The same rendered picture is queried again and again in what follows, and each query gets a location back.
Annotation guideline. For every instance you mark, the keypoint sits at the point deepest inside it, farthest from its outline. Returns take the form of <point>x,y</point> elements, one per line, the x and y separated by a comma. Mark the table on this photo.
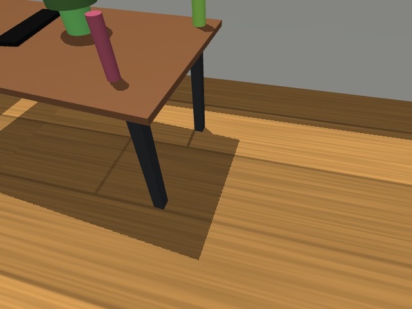
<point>154,52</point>

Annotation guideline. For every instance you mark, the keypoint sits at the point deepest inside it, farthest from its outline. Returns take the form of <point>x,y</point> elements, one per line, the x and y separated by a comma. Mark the potted plant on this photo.
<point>72,13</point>

